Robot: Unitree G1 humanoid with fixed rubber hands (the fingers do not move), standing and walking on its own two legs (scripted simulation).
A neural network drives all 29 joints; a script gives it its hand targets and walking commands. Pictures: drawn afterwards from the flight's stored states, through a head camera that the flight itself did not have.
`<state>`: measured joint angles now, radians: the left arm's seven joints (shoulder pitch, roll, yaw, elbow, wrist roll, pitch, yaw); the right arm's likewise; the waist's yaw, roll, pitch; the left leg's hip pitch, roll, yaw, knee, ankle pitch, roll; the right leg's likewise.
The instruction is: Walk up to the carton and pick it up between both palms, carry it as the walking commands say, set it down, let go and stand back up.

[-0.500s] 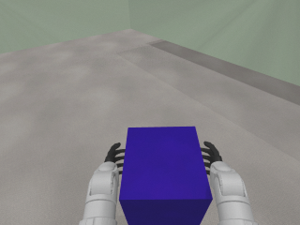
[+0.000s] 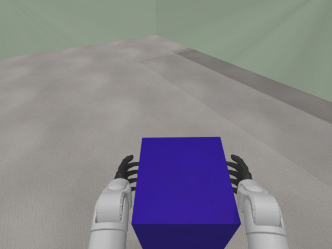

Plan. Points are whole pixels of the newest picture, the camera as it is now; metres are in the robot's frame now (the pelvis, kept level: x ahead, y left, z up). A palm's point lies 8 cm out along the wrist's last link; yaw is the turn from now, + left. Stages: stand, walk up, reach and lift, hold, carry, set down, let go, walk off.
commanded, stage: carry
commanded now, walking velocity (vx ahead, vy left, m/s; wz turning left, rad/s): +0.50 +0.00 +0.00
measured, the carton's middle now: (181, 198) +0.29 -0.01 +0.01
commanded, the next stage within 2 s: none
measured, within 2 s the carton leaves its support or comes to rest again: neither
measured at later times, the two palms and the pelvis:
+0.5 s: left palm (129, 138) +0.43 +0.14 +0.10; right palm (227, 134) +0.45 -0.15 +0.10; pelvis +0.20 -0.01 +0.01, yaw +1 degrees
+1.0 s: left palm (138, 91) +0.74 +0.16 +0.10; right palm (208, 91) +0.73 -0.13 +0.10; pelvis +0.50 +0.02 +0.01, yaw -1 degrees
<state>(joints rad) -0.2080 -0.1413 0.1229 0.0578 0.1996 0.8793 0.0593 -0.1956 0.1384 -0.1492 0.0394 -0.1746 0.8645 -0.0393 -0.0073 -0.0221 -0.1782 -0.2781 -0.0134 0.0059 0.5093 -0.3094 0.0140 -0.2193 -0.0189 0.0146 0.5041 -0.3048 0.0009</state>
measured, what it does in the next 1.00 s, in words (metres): walks ahead: right foot, then left foot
